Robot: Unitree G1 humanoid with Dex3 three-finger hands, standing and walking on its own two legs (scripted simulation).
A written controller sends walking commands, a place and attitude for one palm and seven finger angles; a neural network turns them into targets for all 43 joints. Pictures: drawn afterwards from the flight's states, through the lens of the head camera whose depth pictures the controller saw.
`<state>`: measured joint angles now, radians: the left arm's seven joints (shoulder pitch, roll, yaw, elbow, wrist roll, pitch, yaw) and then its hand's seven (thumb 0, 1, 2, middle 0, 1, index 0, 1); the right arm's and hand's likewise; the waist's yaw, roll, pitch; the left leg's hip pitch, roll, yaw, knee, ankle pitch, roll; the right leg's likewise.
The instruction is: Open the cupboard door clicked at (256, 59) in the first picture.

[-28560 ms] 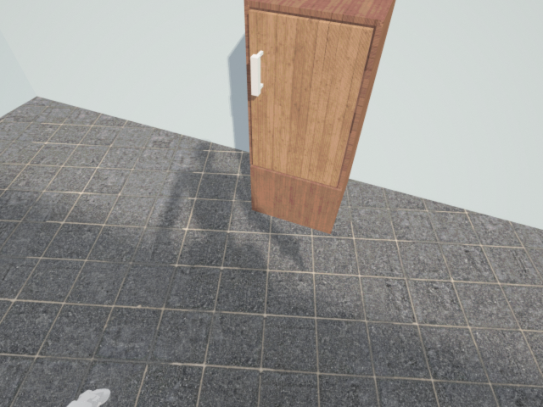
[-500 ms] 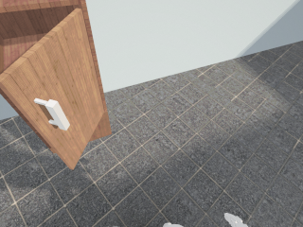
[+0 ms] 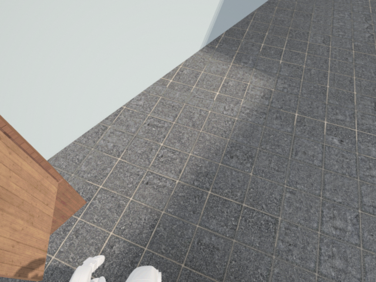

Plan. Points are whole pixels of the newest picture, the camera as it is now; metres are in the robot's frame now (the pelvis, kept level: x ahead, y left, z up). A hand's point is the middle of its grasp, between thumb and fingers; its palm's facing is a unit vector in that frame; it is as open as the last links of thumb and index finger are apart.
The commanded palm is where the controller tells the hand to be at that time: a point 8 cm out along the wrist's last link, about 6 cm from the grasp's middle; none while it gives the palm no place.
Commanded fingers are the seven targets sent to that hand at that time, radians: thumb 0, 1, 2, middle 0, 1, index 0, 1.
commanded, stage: walk to a spot facing it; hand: left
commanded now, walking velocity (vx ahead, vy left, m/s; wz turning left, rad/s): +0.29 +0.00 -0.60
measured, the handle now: out of the picture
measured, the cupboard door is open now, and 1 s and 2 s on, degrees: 50 50 50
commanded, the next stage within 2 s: turn to face it in 1.46 s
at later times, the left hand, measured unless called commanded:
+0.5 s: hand (121, 225) +0.27 +0.19 -0.16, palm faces -0.27 -0.95 -0.14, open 7.4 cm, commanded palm none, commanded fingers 0.00 0.90 0.90 -0.20 -0.30 -0.20 -0.30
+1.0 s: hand (185, 163) +0.45 +0.02 -0.15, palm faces -0.46 -0.85 -0.24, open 7.2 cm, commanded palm none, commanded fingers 0.00 0.90 0.90 -0.20 -0.30 -0.20 -0.30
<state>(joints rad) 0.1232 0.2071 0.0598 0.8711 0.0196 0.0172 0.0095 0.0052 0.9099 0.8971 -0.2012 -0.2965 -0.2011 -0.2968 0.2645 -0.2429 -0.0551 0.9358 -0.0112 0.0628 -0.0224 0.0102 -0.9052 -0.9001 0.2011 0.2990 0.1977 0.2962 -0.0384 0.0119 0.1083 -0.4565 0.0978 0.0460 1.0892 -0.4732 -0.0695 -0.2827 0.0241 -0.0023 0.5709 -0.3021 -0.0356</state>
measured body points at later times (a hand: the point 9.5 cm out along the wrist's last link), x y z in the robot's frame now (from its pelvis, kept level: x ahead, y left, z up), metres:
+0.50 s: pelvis +0.14 +0.03 +0.01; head +0.19 +0.05 +0.46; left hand +0.28 +0.24 -0.15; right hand +0.04 -0.18 -0.12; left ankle +0.08 +0.14 -0.73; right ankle +0.13 -0.12 -0.62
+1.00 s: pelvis +0.33 -0.13 +0.01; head +0.36 -0.16 +0.46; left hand +0.48 +0.07 -0.13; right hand +0.28 -0.37 -0.14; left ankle +0.48 +0.01 -0.64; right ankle +0.28 -0.13 -0.73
